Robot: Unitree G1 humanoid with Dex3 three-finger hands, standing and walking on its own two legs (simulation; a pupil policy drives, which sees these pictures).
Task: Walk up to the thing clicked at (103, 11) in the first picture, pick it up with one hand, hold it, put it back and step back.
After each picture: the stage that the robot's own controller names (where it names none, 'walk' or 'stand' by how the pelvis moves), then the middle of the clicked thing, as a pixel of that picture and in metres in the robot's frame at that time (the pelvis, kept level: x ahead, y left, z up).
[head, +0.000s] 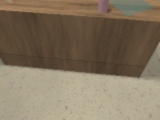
stand; (103, 2) +1.02 -0.13 -0.06
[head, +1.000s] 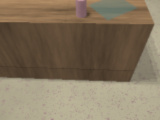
walk; (81, 7) +0.92 +0.06 -0.04
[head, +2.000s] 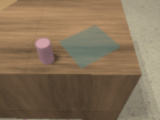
walk; (45, 51) +0.53 +0.21 -0.05
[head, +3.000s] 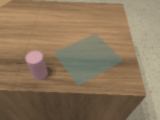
stand; (37, 65) +0.43 +0.20 -0.04
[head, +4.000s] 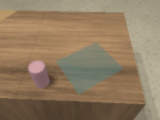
stand; (39, 74) +0.42 +0.20 -0.06
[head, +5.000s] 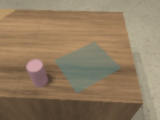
stand; (37, 73) +0.43 +0.21 -0.06
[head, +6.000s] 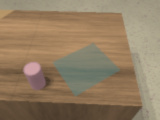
stand; (35, 76) +0.41 +0.22 -0.06
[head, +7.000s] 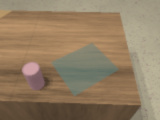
stand; (34, 76) +0.41 +0.22 -0.06
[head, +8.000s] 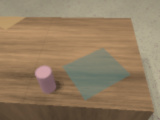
rise first; (46, 80) +0.40 +0.19 -0.06
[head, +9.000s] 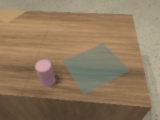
go down; (45, 73) +0.42 +0.20 -0.06
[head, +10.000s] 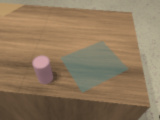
go down; (43, 70) +0.43 +0.18 -0.05
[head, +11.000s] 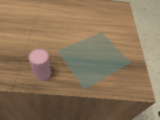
go down; (40, 65) +0.41 +0.17 -0.01
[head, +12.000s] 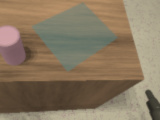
close in; (11, 47) +0.43 +0.19 +0.02
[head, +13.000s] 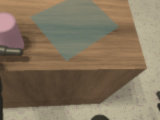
close; (8, 35) +0.46 +0.19 +0.05
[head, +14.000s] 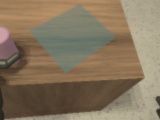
lift; (3, 47) +0.44 +0.21 +0.04
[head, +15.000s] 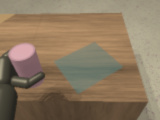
lift; (28, 66) +0.32 +0.16 +0.16
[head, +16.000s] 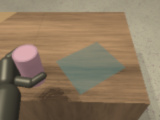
hold; (30, 66) +0.33 +0.16 +0.13
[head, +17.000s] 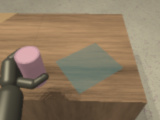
hold; (32, 68) +0.33 +0.16 +0.13
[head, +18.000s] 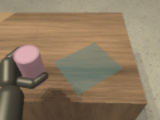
crouch; (32, 67) +0.33 +0.16 +0.13
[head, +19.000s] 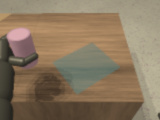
crouch; (24, 49) +0.40 +0.19 +0.14
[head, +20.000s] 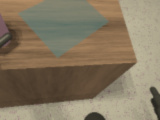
lower; out of the picture +0.49 +0.20 +0.05
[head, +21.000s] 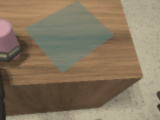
lower; (5, 41) +0.46 +0.19 +0.04
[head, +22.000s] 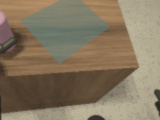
lower; out of the picture +0.48 +0.19 +0.05
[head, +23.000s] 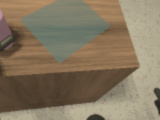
lower; out of the picture +0.49 +0.20 +0.05
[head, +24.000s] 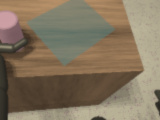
draw back; (10, 33) +0.48 +0.18 +0.04
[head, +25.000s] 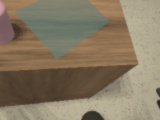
rise; out of the picture +0.49 +0.19 +0.05
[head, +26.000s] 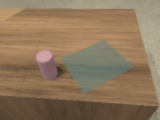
sink last; (47, 65) +0.45 +0.18 -0.01
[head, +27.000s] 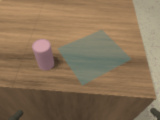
stand; (44, 55) +0.46 +0.17 +0.00
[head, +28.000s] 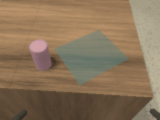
stand; (41, 55) +0.46 +0.18 +0.00
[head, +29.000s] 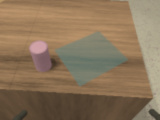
stand; (41, 56) +0.46 +0.18 +0.00
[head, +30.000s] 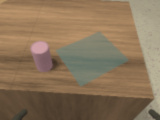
stand; (42, 57) +0.46 +0.18 +0.00
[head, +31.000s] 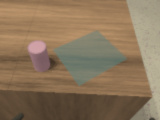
stand; (39, 56) +0.46 +0.17 +0.00
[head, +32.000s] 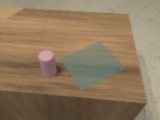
stand; (48, 64) +0.48 +0.17 -0.06
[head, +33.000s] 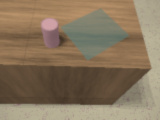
walk; (50, 33) +0.54 +0.13 -0.05
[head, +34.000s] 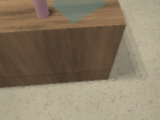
walk; (40, 5) +0.77 +0.24 -0.04
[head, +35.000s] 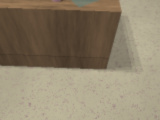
stand; out of the picture +1.05 +0.21 -0.04
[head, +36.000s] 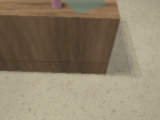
stand; out of the picture +1.04 +0.19 -0.06
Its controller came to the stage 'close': yes
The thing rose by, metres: 0.20
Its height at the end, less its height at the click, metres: +0.00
